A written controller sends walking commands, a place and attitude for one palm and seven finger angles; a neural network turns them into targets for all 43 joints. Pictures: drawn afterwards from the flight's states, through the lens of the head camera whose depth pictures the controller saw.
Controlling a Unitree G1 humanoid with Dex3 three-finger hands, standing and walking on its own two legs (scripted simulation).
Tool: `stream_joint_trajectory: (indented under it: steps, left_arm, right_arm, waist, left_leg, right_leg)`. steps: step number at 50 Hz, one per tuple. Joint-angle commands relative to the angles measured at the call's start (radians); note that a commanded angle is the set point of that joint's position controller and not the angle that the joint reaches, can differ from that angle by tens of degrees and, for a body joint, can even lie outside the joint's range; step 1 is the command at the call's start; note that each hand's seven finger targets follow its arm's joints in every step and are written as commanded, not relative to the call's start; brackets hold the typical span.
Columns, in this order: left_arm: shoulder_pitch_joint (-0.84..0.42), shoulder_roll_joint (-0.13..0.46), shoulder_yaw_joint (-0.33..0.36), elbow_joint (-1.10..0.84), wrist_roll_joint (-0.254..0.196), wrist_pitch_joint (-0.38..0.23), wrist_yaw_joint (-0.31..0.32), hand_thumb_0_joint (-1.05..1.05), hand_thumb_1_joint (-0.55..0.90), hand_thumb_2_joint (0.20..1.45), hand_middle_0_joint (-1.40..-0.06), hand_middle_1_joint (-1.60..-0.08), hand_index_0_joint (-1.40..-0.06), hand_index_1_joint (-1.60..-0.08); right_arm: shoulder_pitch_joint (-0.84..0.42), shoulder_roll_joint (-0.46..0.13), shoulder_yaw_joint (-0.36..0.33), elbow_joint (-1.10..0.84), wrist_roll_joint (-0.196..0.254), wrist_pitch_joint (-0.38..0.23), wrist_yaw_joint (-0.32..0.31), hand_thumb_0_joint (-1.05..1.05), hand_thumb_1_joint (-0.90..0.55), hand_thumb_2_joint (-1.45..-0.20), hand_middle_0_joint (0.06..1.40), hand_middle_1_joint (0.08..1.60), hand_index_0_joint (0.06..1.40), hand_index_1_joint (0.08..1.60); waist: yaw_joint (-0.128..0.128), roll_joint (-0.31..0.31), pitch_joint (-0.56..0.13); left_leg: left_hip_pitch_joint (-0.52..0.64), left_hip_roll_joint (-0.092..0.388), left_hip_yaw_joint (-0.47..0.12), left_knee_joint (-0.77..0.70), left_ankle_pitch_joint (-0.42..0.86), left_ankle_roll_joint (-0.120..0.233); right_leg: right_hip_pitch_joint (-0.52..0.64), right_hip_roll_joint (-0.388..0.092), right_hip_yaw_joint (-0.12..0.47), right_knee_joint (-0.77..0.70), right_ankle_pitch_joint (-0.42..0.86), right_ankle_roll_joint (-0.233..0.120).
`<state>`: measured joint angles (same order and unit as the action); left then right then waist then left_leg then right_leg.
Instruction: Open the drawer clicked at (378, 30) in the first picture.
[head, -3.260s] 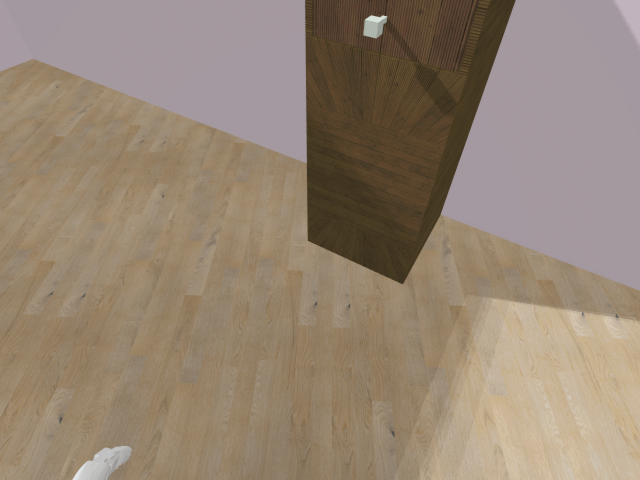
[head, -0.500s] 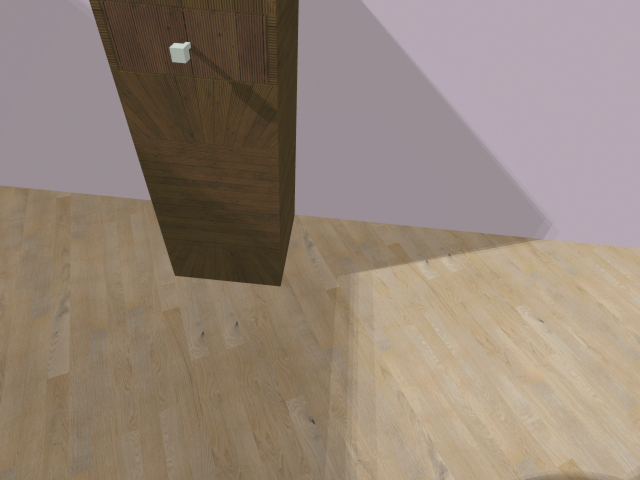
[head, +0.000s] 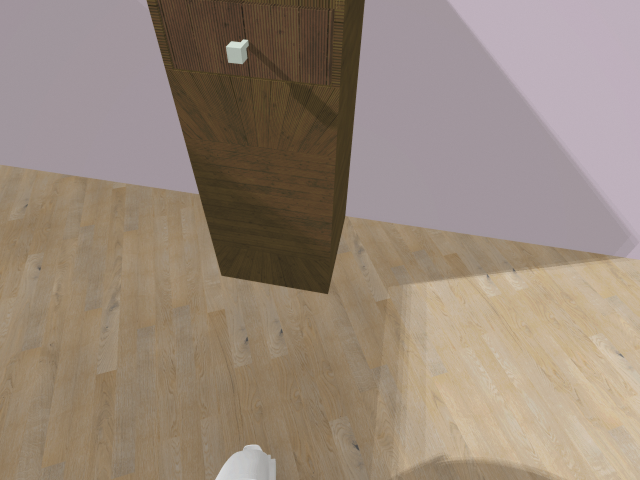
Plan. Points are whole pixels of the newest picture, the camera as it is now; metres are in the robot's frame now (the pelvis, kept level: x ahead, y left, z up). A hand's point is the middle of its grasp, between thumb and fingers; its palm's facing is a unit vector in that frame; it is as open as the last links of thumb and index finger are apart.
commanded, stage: take the last steps up to it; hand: left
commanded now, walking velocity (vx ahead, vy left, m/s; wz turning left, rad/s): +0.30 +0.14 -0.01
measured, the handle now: (239, 49) +0.91 +0.25 +0.14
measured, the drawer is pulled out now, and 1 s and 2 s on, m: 0.00 0.00 0.00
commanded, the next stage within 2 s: come to a stop and stand still in 0.80 s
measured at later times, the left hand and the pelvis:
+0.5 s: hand (128, 411) +0.24 +0.33 -0.16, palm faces +0.04 -0.98 -0.19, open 7.4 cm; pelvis +0.17 +0.14 +0.00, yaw -3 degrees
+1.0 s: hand (215, 318) +0.43 +0.24 -0.19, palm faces -0.11 -0.99 -0.11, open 7.3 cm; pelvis +0.33 +0.10 -0.01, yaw -6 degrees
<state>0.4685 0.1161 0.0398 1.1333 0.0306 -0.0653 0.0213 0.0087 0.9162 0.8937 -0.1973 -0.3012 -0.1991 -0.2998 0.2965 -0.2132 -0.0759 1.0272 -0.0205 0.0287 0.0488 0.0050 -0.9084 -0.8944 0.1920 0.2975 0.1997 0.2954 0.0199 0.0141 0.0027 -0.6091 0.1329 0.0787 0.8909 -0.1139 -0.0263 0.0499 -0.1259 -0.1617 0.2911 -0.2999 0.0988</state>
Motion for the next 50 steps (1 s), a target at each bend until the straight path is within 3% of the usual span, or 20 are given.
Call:
stream_joint_trajectory:
  steps: [1, 3, 4, 5, 6, 7, 8, 9, 10, 12, 15, 20, 28, 39, 43, 46, 47, 48, 49, 50]
  left_arm:
    - [-0.016, 0.207, 0.038, -0.047, 0.012, -0.020, 0.015, 0.000, 0.900, 0.900, -0.200, -0.300, -0.200, -0.300]
    - [-0.034, 0.229, 0.047, -0.051, 0.016, -0.012, 0.015, 0.000, 0.900, 0.900, -0.200, -0.300, -0.200, -0.300]
    - [-0.030, 0.219, 0.048, -0.050, 0.012, -0.006, 0.013, 0.000, 0.900, 0.900, -0.200, -0.300, -0.200, -0.300]
    - [0.024, 0.172, 0.043, -0.046, -0.001, 0.001, 0.004, 0.000, 0.900, 0.900, -0.200, -0.300, -0.200, -0.300]
    - [0.077, 0.112, 0.037, -0.070, -0.015, 0.009, -0.005, 0.000, 0.900, 0.900, -0.200, -0.300, -0.200, -0.300]
    - [-0.009, 0.103, 0.027, -0.114, -0.014, 0.015, -0.003, 0.000, 0.900, 0.900, -0.200, -0.300, -0.200, -0.300]
    - [-0.029, 0.103, 0.026, -0.104, -0.021, 0.018, 0.001, 0.000, 0.900, 0.900, -0.200, -0.300, -0.200, -0.300]
    - [-0.071, 0.109, 0.033, -0.095, -0.018, 0.016, -0.006, 0.000, 0.900, 0.900, -0.200, -0.300, -0.200, -0.300]
    - [-0.090, 0.109, 0.039, -0.083, -0.008, 0.017, -0.015, 0.000, 0.900, 0.900, -0.200, -0.300, -0.200, -0.300]
    - [-0.059, 0.083, 0.036, -0.057, 0.000, 0.029, -0.025, 0.000, 0.900, 0.900, -0.200, -0.300, -0.200, -0.300]
    - [-0.022, 0.066, 0.039, -0.055, 0.006, 0.061, -0.019, 0.000, 0.900, 0.900, -0.200, -0.300, -0.200, -0.300]
    - [-0.115, 0.089, 0.050, -0.102, 0.004, 0.078, -0.021, 0.000, 0.900, 0.900, -0.200, -0.300, -0.200, -0.300]
    - [-0.248, 0.090, 0.053, -0.144, -0.004, 0.078, -0.020, 0.000, 0.900, 0.900, -0.200, -0.300, -0.200, -0.300]
    - [-0.364, 0.033, 0.025, -0.140, -0.008, 0.065, -0.025, 0.000, 0.900, 0.900, -0.200, -0.300, -0.200, -0.300]
    - [-0.367, 0.025, 0.012, -0.136, -0.007, 0.057, -0.022, 0.000, 0.900, 0.900, -0.200, -0.300, -0.200, -0.300]
    - [-0.262, 0.040, 0.009, -0.106, -0.006, 0.039, -0.011, 0.000, 0.900, 0.900, -0.200, -0.300, -0.200, -0.300]
    - [-0.197, 0.058, 0.012, -0.086, -0.006, 0.032, -0.005, 0.000, 0.900, 0.900, -0.200, -0.300, -0.200, -0.300]
    - [-0.096, 0.085, 0.017, -0.055, -0.006, 0.021, 0.004, 0.000, 0.900, 0.900, -0.200, -0.300, -0.200, -0.300]
    - [0.001, 0.162, 0.032, -0.032, -0.005, 0.009, 0.022, 0.000, 0.900, 0.900, -0.200, -0.300, -0.200, -0.300]
    - [0.030, 0.217, 0.039, -0.021, -0.018, 0.005, 0.028, 0.000, 0.900, 0.900, -0.200, -0.300, -0.200, -0.300]
  right_arm:
    - [-0.107, 0.007, 0.016, -0.107, 0.003, -0.043, 0.020, 0.000, -0.900, -0.900, 0.200, 0.300, 0.200, 0.300]
    - [-0.009, -0.022, 0.007, -0.083, 0.001, -0.057, 0.012, 0.000, -0.900, -0.900, 0.200, 0.300, 0.200, 0.300]
    - [0.132, -0.068, -0.003, -0.037, -0.006, -0.064, 0.002, 0.000, -0.900, -0.900, 0.200, 0.300, 0.200, 0.300]
    - [0.294, -0.182, -0.029, 0.005, -0.020, -0.071, -0.016, 0.000, -0.900, -0.900, 0.200, 0.300, 0.200, 0.300]
    - [0.345, -0.285, -0.051, 0.021, -0.017, -0.080, -0.034, 0.000, -0.900, -0.900, 0.200, 0.300, 0.200, 0.300]
    - [0.334, -0.306, -0.045, 0.021, 0.000, -0.071, -0.049, 0.000, -0.900, -0.900, 0.200, 0.300, 0.200, 0.300]
    - [0.220, -0.252, -0.034, 0.008, 0.000, -0.068, -0.061, 0.000, -0.900, -0.900, 0.200, 0.300, 0.200, 0.300]
    - [0.110, -0.183, -0.018, -0.022, 0.000, -0.073, -0.063, 0.000, -0.900, -0.900, 0.200, 0.300, 0.200, 0.300]
    - [0.045, -0.123, 0.001, -0.039, -0.003, -0.082, -0.063, 0.000, -0.900, -0.900, 0.200, 0.300, 0.200, 0.300]
    - [0.021, -0.060, 0.021, -0.026, -0.001, -0.104, -0.066, 0.000, -0.900, -0.900, 0.200, 0.300, 0.200, 0.300]
    - [0.010, -0.026, 0.019, -0.017, 0.001, -0.108, -0.070, 0.000, -0.900, -0.900, 0.200, 0.300, 0.200, 0.300]
    - [0.061, -0.029, 0.015, 0.003, 0.003, -0.113, -0.074, 0.000, -0.900, -0.900, 0.200, 0.300, 0.200, 0.300]
    - [0.217, -0.001, 0.027, 0.075, 0.002, -0.119, -0.091, 0.000, -0.900, -0.900, 0.200, 0.300, 0.200, 0.300]
    - [0.384, 0.049, 0.055, 0.176, -0.012, -0.106, -0.110, 0.000, -0.900, -0.900, 0.200, 0.300, 0.200, 0.300]
    - [0.384, 0.035, 0.055, 0.191, -0.012, -0.094, -0.109, 0.000, -0.900, -0.900, 0.200, 0.300, 0.200, 0.300]
    - [0.343, 0.002, 0.047, 0.185, 0.000, -0.084, -0.108, 0.000, -0.900, -0.900, 0.200, 0.300, 0.200, 0.300]
    - [0.329, 0.002, 0.046, 0.175, 0.010, -0.081, -0.107, 0.000, -0.900, -0.900, 0.200, 0.300, 0.200, 0.300]
    - [0.305, 0.005, 0.048, 0.160, 0.020, -0.081, -0.105, 0.000, -0.900, -0.900, 0.200, 0.300, 0.200, 0.300]
    - [0.306, 0.033, 0.043, 0.138, 0.033, -0.082, -0.100, 0.000, -0.900, -0.900, 0.200, 0.300, 0.200, 0.300]
    - [0.288, 0.060, 0.040, 0.114, 0.039, -0.083, -0.102, 0.000, -0.900, -0.900, 0.200, 0.300, 0.200, 0.300]
  waist:
    - [-0.006, -0.207, 0.193]
    - [-0.050, -0.189, 0.130]
    - [-0.107, -0.103, 0.037]
    - [-0.152, 0.140, -0.120]
    - [-0.144, 0.450, -0.211]
    - [-0.147, 0.407, -0.189]
    - [-0.116, 0.368, -0.201]
    - [-0.092, 0.224, -0.114]
    - [-0.059, 0.142, -0.034]
    - [-0.016, 0.071, 0.005]
    - [0.015, 0.065, 0.041]
    - [0.009, -0.022, 0.098]
    - [-0.038, -0.036, 0.126]
    - [-0.086, 0.100, 0.151]
    - [-0.071, 0.121, 0.138]
    - [-0.017, 0.159, 0.053]
    - [0.010, 0.143, 0.022]
    - [0.056, 0.133, -0.034]
    - [0.083, 0.022, -0.125]
    - [0.058, -0.038, -0.199]
  left_leg:
    - [0.100, -0.015, 0.038, -0.180, -0.030, 0.015]
    - [0.306, -0.042, 0.049, -0.255, -0.076, 0.034]
    - [0.489, -0.069, 0.051, -0.315, -0.079, 0.039]
    - [0.679, 0.007, -0.038, -0.359, -0.075, 0.046]
    - [0.811, 0.238, -0.412, -0.508, -0.073, 0.109]
    - [0.751, 0.268, -0.501, -0.616, -0.124, 0.120]
    - [0.698, 0.276, -0.453, -0.648, -0.223, 0.109]
    - [0.594, 0.256, -0.386, -0.634, -0.246, 0.128]
    - [0.471, 0.205, -0.286, -0.630, -0.192, 0.111]
    - [0.342, 0.149, -0.176, -0.663, -0.074, 0.095]
    - [0.300, 0.144, -0.141, -0.739, -0.149, 0.114]
    - [0.395, 0.161, -0.147, -0.792, -0.151, 0.114]
    - [0.610, 0.166, -0.119, -0.757, 0.108, 0.078]
    - [0.732, 0.143, 0.012, -0.639, 0.593, 0.083]
    - [0.724, 0.137, 0.063, -0.551, 0.845, 0.101]
    - [0.739, 0.124, 0.086, -0.397, 1.033, 0.099]
    - [0.695, 0.108, 0.090, -0.324, 0.997, 0.081]
    - [0.580, 0.090, 0.091, -0.220, 0.874, 0.058]
    - [0.366, 0.020, 0.107, -0.017, 0.480, 0.025]
    - [0.248, -0.106, 0.067, 0.207, -0.457, -0.003]
  right_leg:
    - [-0.234, -0.201, 0.055, -0.107, 0.138, -0.150]
    - [-0.272, -0.204, 0.036, 0.045, 0.207, -0.146]
    - [-0.284, -0.157, -0.010, 0.248, 0.263, -0.127]
    - [-0.337, -0.057, -0.044, 0.548, 0.076, -0.145]
    - [-0.578, 0.104, -0.026, 0.890, -0.358, -0.151]
    - [-0.648, 0.085, 0.116, 1.044, -0.340, -0.148]
    - [-0.659, 0.037, 0.156, 1.129, -0.249, -0.136]
    - [-0.696, 0.001, 0.159, 1.134, -0.142, -0.136]
    - [-0.667, -0.026, 0.158, 1.098, -0.051, -0.132]
    - [-0.576, -0.028, 0.145, 1.028, 0.018, -0.117]
    - [-0.588, -0.013, 0.153, 0.990, 0.070, -0.104]
    - [-0.731, -0.013, 0.194, 0.919, 0.154, -0.089]
    - [-0.823, 0.002, 0.173, 0.772, 0.151, -0.090]
    - [-0.746, 0.061, 0.051, 0.592, 0.063, -0.133]
    - [-0.622, 0.113, -0.014, 0.469, 0.007, -0.164]
    - [-0.451, 0.168, -0.049, 0.316, 0.042, -0.177]
    - [-0.337, 0.166, -0.044, 0.224, 0.157, -0.172]
    - [-0.138, 0.116, 0.005, 0.157, 0.381, -0.176]
    - [0.103, -0.091, 0.209, 0.207, 0.866, -0.248]
    - [0.177, -0.329, 0.434, 0.226, 1.428, -0.397]
